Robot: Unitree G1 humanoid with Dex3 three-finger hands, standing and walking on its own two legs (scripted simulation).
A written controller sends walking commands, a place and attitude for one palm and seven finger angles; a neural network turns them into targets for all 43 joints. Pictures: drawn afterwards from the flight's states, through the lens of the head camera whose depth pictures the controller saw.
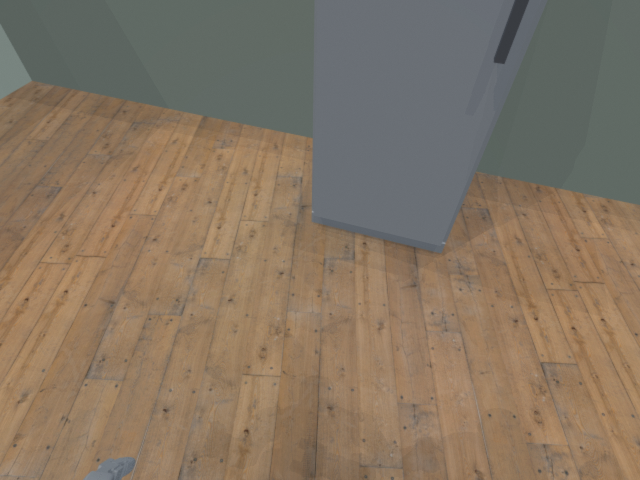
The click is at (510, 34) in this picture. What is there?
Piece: fridge door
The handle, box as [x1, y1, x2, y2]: [494, 0, 528, 63]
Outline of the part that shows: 528,0 514,1 494,57 494,62 504,63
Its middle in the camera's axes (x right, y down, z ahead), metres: +0.44 -0.57 +0.81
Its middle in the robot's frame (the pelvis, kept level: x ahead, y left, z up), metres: +1.04 -0.38 +0.25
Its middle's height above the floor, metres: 1.02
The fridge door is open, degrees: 0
